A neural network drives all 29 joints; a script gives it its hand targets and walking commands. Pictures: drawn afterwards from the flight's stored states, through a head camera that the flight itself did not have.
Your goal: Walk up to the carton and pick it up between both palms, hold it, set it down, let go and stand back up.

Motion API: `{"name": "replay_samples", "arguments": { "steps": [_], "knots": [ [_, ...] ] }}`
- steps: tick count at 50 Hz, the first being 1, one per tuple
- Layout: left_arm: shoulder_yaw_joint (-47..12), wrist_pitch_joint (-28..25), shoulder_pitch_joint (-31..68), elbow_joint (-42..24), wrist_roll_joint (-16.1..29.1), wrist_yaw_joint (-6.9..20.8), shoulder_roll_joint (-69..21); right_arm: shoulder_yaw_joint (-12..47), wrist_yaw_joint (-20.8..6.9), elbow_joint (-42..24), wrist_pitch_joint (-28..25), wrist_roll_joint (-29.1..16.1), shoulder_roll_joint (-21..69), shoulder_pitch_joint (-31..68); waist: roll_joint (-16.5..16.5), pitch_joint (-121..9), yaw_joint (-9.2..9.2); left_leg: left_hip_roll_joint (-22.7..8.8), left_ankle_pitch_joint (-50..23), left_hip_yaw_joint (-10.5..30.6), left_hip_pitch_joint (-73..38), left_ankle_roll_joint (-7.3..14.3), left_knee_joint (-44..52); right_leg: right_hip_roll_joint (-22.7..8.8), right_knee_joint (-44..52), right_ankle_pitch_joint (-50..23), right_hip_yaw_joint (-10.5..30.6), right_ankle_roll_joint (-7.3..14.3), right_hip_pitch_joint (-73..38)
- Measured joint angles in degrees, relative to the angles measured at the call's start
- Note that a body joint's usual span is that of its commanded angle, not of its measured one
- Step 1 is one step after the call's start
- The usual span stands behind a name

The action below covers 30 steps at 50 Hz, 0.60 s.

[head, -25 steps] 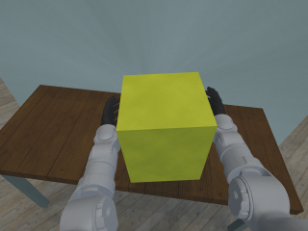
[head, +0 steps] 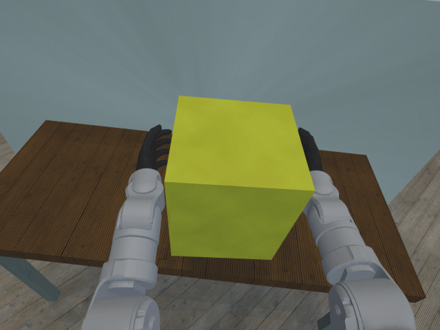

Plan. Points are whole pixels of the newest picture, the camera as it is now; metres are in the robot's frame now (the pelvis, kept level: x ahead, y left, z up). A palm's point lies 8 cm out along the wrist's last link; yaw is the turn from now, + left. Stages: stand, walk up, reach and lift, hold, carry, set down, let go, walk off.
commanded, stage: reach and lift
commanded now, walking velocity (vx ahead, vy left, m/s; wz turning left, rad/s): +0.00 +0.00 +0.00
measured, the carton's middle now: (228, 183) +0.38 -0.01 +0.07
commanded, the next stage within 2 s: hold in 1.24 s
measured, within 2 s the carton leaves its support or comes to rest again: neither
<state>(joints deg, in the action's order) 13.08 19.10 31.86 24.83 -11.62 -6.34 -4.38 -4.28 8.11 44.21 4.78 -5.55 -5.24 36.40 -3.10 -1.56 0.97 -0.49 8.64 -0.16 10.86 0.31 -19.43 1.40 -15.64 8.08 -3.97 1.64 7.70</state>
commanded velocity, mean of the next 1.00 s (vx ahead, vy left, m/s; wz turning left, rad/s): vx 0.00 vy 0.00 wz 0.00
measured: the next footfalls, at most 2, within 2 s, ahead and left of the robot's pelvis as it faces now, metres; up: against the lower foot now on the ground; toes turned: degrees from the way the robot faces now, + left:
none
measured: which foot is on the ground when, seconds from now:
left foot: down 0.00-1.00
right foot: down 0.00-1.00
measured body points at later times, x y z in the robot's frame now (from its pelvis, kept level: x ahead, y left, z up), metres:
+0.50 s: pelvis +0.00 +0.01 +0.00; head -0.03 +0.04 +0.45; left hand +0.37 +0.15 +0.14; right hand +0.37 -0.15 +0.14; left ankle +0.02 +0.11 -0.75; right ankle +0.00 -0.10 -0.75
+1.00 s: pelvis -0.01 +0.00 +0.00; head -0.03 +0.04 +0.45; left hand +0.38 +0.15 +0.16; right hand +0.38 -0.16 +0.15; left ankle +0.02 +0.11 -0.75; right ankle +0.00 -0.10 -0.75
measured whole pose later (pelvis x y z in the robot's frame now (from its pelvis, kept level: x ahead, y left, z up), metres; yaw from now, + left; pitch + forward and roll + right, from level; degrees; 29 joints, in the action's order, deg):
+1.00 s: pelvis -0.01 +0.00 +0.00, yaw +0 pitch -4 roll -1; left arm 13.9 31.8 32.7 13.6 -13.7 -1.8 -3.1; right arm -3.5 10.9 34.1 14.8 -8.4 -3.7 35.7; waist -3.9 -0.5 3.5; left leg 0.2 8.8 0.5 6.5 0.7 -19.4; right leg 1.1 -15.8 8.4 -3.5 1.2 3.4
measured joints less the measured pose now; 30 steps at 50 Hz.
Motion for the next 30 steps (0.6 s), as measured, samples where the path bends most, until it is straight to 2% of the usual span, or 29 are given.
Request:
{"name": "replay_samples", "arguments": {
  "steps": [5, 12, 20, 25, 30],
  "knots": [
    [-1.36, 3.4, -3.65, -7.95, 0.49, 0.16, 0.35, 3.27, 1.1, -6.11, 2.64, -2.78, -0.29, -2.17, -0.19, 1.05, 1.62, 0.03, 0.8, 0.56, -1.35, -0.02, -0.84, 0.06, 0.2, 0.4, -0.36, -0.11, -1.99],
    [-1.69, 7.12, -4.61, -11.11, 0.5, 1.75, 0.78, 3.31, 2.36, -10.07, 5.95, -3.13, 0.6, -4.14, -0.58, 1.8, 2.64, 0.41, 0.89, 1.14, -2.84, 0.12, -0.94, -0.22, -0.1, 0.81, -0.73, -0.24, -3.58],
    [-1.32, 8.96, -3.03, -11.53, 0.19, 2.92, 1.24, 2.16, 2.87, -12.28, 8.21, -2.76, 1.21, -4.12, -0.15, 1.01, 2.72, 0.66, 0.59, 0.94, -3.02, 0.41, -0.79, -0.42, -0.38, 0.63, -0.32, -0.49, -3.47],
    [0.32, 10.26, -1.74, -11.26, -1.17, 4.28, 0.98, 1.55, 2.96, -11.18, 9.08, -2.4, 1.74, -2.91, -0.36, 1.49, 2.52, 0.81, 0.24, 0.58, -4.32, 0.56, -0.1, -0.56, -0.31, 0.45, 0.15, -0.61, -4.35],
    [0.05, 11.02, -1.44, -11.68, -1.34, 4.44, 1.24, 0.95, 2.87, -11.36, 9.13, -2.17, 2.15, -3.02, -0.45, 1.41, 2.69, 0.88, 0.13, 0.84, -4.31, 0.56, -0.26, -0.58, -0.16, 0.27, -0.02, -0.63, -4.57]
  ]
}}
